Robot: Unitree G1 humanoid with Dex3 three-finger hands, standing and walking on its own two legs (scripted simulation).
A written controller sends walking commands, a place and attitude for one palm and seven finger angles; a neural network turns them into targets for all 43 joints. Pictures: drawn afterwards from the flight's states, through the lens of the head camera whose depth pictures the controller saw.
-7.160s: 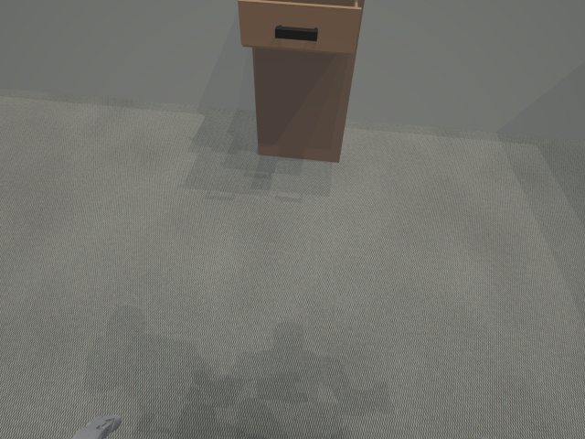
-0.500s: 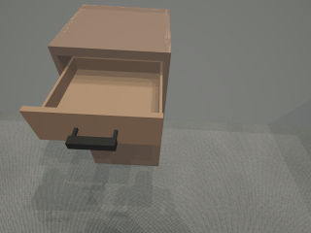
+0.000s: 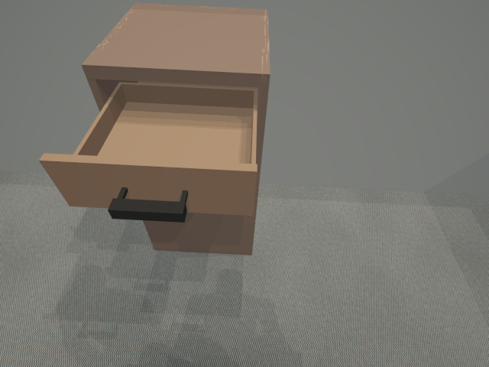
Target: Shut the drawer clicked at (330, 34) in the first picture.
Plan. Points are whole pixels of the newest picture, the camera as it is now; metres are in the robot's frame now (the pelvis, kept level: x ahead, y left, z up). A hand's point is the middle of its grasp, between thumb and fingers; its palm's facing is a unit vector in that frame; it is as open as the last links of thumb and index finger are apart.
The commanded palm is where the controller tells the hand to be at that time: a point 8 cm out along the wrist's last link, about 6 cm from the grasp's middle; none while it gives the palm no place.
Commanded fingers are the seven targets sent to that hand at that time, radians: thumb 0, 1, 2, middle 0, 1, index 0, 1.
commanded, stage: shuffle to correct the standing spot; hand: left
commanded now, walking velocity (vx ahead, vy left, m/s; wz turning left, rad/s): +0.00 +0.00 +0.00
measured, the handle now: (151, 201) +0.40 +0.21 +0.01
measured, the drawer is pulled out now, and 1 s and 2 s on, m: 0.29 0.29 0.29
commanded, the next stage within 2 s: come to a stop and stand still in 0.46 s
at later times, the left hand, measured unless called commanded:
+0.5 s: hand out of the picture +0.01 +0.16 -0.19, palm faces +0.04 -0.99 -0.14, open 7.4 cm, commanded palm none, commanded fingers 0.00 0.90 0.90 -0.20 -0.30 -0.20 -0.30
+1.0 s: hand out of the picture +0.13 +0.18 -0.17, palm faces +0.03 -0.97 -0.24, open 7.3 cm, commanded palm none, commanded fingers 0.00 0.90 0.90 -0.20 -0.30 -0.20 -0.30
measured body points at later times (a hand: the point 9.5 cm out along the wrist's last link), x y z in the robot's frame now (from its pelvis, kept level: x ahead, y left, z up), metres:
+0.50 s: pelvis +0.06 +0.00 -0.01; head +0.07 +0.01 +0.44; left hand +0.01 +0.21 -0.17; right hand +0.03 -0.22 -0.16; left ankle +0.03 +0.09 -0.74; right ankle +0.00 -0.14 -0.74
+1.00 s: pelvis +0.08 -0.01 -0.01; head +0.10 -0.01 +0.44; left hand +0.12 +0.23 -0.15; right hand +0.09 -0.23 -0.17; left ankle +0.03 +0.09 -0.74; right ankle +0.11 -0.12 -0.74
